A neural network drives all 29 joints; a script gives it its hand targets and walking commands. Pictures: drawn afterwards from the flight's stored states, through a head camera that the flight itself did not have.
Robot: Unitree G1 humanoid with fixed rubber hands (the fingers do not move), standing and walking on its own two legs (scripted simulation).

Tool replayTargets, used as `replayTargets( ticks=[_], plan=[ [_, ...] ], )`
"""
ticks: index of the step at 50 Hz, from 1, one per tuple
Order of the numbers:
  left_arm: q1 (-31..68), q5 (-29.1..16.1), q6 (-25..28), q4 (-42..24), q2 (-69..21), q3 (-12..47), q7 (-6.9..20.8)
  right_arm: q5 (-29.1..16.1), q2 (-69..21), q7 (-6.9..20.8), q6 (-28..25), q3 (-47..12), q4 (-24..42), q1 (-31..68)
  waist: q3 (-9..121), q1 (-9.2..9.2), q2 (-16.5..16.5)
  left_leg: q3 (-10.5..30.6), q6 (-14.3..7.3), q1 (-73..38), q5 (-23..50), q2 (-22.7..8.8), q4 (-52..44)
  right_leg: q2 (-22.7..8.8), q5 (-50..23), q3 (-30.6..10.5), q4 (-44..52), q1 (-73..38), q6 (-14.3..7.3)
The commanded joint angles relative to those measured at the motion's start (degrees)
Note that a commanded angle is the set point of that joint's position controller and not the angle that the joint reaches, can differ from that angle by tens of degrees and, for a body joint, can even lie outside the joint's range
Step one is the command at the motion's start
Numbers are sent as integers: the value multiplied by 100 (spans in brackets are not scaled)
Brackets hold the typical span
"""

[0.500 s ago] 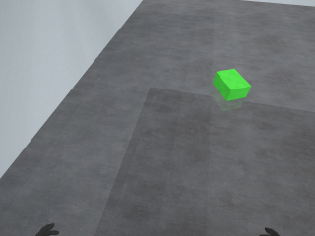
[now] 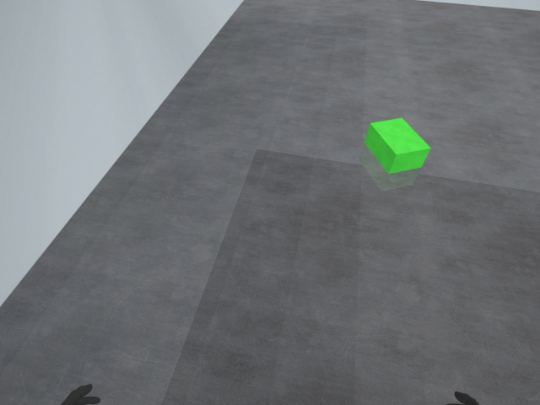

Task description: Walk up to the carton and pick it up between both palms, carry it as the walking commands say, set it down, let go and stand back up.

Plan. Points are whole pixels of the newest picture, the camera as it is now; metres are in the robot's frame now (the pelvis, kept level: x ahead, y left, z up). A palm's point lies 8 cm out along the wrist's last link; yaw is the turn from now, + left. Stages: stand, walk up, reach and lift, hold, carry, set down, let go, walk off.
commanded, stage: walk up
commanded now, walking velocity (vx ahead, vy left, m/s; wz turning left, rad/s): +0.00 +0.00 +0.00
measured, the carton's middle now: (395, 145) +1.56 -0.72 -0.71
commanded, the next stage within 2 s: none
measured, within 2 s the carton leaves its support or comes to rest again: neither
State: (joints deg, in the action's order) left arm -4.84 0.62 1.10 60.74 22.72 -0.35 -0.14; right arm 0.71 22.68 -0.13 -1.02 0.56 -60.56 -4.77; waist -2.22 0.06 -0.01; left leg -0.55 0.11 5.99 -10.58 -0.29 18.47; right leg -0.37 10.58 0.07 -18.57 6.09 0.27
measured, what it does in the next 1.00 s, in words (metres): walks ahead, turning right: right foot, then left foot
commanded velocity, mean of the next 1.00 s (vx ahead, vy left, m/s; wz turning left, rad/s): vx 0.46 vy -0.01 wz -0.28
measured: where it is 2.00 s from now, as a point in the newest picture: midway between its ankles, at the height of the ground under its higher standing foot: (353, 267)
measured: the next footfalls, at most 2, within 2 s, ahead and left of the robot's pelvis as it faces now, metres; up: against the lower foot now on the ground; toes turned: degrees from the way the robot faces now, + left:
right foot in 0.46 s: +0.12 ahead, -0.25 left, +0.00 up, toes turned -19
left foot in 0.92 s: +0.53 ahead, -0.10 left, +0.00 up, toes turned -11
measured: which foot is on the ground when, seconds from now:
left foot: down 0.00-0.44, up 0.46-0.90, down 0.92-1.00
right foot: down 0.00-0.12, up 0.14-0.44, down 0.46-0.94, up 0.96-1.00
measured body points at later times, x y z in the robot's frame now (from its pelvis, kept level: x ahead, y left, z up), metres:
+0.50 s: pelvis +0.08 -0.11 -0.03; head +0.09 -0.13 +0.42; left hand +0.24 +0.15 -0.15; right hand +0.04 -0.41 -0.18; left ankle +0.00 +0.10 -0.72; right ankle +0.08 -0.24 -0.75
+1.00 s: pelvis +0.36 -0.15 -0.03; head +0.41 -0.15 +0.42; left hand +0.39 +0.12 -0.18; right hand +0.43 -0.43 -0.15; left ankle +0.49 -0.09 -0.75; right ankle +0.14 -0.23 -0.67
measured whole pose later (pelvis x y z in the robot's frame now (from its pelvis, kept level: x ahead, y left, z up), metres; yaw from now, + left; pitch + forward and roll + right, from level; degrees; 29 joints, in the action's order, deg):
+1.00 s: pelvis +0.36 -0.15 -0.03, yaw -21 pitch +1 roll +0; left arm -23.5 1.5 3.3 60.5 13.5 -3.7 -0.4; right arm 2.0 13.1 1.3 -3.9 2.9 -52.4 -3.3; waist -4.2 4.0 -1.7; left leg -9.9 -3.2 26.5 -9.4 -3.0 34.6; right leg -3.5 25.5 -3.3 -59.2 11.0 -1.2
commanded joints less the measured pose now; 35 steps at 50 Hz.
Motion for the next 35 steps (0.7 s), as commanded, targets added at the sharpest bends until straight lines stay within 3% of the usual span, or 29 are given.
replayTargets(
  ticks=[1, 6, 7, 8, 9, 11, 12, 14, 15, 17, 18, 20, 21, 22, 23, 24, 25, 26, 27, 28, 29, 30, 32, 35],
  plan=[
    [200, -2, 52, -238, 995, -173, -25, -1, 995, -24, -52, 174, 241, 205, 339, -1, 6, 545, -163, -43, 803, -722, -261, -709, -816, -530, 254, -21, -174],
    [195, -2, 50, -238, 998, -174, -26, -1, 997, -25, -51, 175, 240, 200, 339, -1, 6, 544, -163, -52, 817, -724, -266, -711, -830, -530, 259, -28, -174],
    [593, 57, -442, -555, 949, -508, 377, -8, 1408, -480, 291, 627, -230, -2053, 349, -480, 68, 2594, -659, -1814, -1794, -2482, -583, 317, 1948, 422, -2421, 2442, 45],
    [1094, 200, -535, -984, 463, -364, 503, -27, 1700, -408, 235, 724, 83, -1628, -110, -681, 838, 2609, -692, -1291, -3580, -3211, -1154, -311, 1433, -324, -3778, 3936, 85],
    [1187, 210, -536, -1108, 341, -361, 595, -36, 1310, -394, 205, 666, 302, -1071, -426, -448, 638, 2082, -448, -438, -3208, -3078, -1242, -518, 1082, -539, -4359, 3792, 149],
    [417, 181, -445, -1160, 224, -388, 620, 24, 899, -276, 36, 620, 587, -665, -50, -36, 858, 909, -167, -203, -2233, -2281, -1163, -583, 585, -397, -4635, 3272, 228],
    [204, 165, -427, -1124, 251, -413, 665, 34, 900, -242, -33, 625, 598, -818, -66, -45, 804, 606, -122, -159, -2064, -2051, -1145, -517, 440, -293, -4605, 3017, 255],
    [268, 117, -412, -1204, 151, -413, 690, 110, 828, -195, -127, 603, 658, -884, -255, -79, 947, 256, -163, 4, -1942, -1965, -1288, -582, 379, -122, -4139, 2800, 313],
    [320, 94, -391, -1235, 79, -376, 668, 139, 779, -154, -153, 565, 711, -829, -409, -76, 1090, 86, -178, 157, -2024, -1947, -1354, -615, 393, -36, -3713, 2634, 323],
    [208, 77, -305, -1248, -21, -325, 580, 198, 633, 42, -166, 474, 776, -609, -505, 16, 1576, -420, -170, 808, -2372, -1585, -1373, -529, 674, 260, -2682, 1508, 266],
    [203, 85, -268, -1232, 12, -342, 534, 221, 720, 90, -160, 499, 744, -628, -521, -26, 1546, -451, -267, 831, -2419, -1590, -1292, -457, 898, 512, -2546, 1313, 256],
    [-13, 123, -208, -1114, 47, -378, 456, 194, 830, 119, -153, 564, 691, -720, -490, 13, 1328, -553, -339, 757, -2513, -1705, -820, -352, 1027, 800, -2182, 1092, 211],
    [-406, 143, -153, -960, 63, -408, 422, 180, 821, 125, -124, 584, 679, -734, -357, 215, 1002, -730, -327, 903, -2538, -1635, -168, -235, 862, 1035, -1765, 653, 185],
    [-1071, 154, -76, -725, 217, -479, 351, 191, 698, 126, -101, 570, 725, -734, 0, 576, 368, -955, -305, 1270, -2179, -1377, 1021, 5, 963, 1358, -1456, -133, 126],
    [-2157, 205, 7, -444, 651, -650, 249, 209, 345, 143, -133, 483, 908, -762, 556, 1076, -935, -1180, -225, 2116, -1452, -972, 3198, -438, 1576, 404, -954, -1309, -79],
    [-2736, 233, 59, -399, 1304, -774, 131, 256, -254, 193, -218, 346, 1446, -400, 538, 1226, -2688, -777, -16, 3927, -2760, -239, 4947, -2206, 3031, -3173, 810, -1482, -616],
    [-2664, 158, 33, -451, 1347, -777, 106, 290, -205, 199, -229, 339, 1744, -52, 370, 1106, -1844, -52, -33, 4509, -2279, -741, 5433, -2864, 3906, -4275, 1452, -1076, -1151],
    [-2232, 188, 65, -515, 980, -686, 100, 278, -216, 199, -264, 328, 1739, 185, -141, 874, -1302, 38, -36, 4646, -1706, -964, 5655, -2731, 3655, -4118, 1384, -609, -1241],
    [-1833, 171, 124, -614, 582, -604, 107, 227, -205, 213, -300, 344, 1617, 74, -340, 600, -875, 131, 25, 4321, -1049, -1131, 5404, -2362, 2565, -3266, 1137, -246, -1122],
    [-1361, 135, 190, -718, 312, -543, 103, 185, -185, 233, -288, 359, 1394, -301, -292, 289, -730, 160, 141, 3710, -521, -1220, 4950, -1896, 1583, -2383, 1005, 55, -970],
    [-1163, 120, 247, -756, 158, -524, 96, 172, -169, 267, -233, 378, 1197, -655, -191, 106, -751, 80, 225, 3225, -263, -1199, 4673, -1609, 789, -1705, 932, 227, -824],
    [-1247, 122, 302, -736, 57, -504, 94, 169, -226, 298, -166, 388, 1109, -775, -91, 64, -745, -79, 276, 2997, -113, -1095, 4487, -1478, 42, -1248, 881, 222, -777],
    [-1643, 133, 378, -648, -62, -457, 86, 147, -376, 332, -51, 379, 1156, -469, -136, 163, -672, -269, 327, 3086, 52, -960, 3942, -1477, -842, -901, 867, -57, -836],
    [-2042, 137, 413, -540, -120, -413, 43, 121, -601, 367, 9, 319, 1356, 302, -330, 347, -679, -391, 334, 3283, 614, -773, 2964, -1495, -1024, -707, 913, -363, -831]
  ],
)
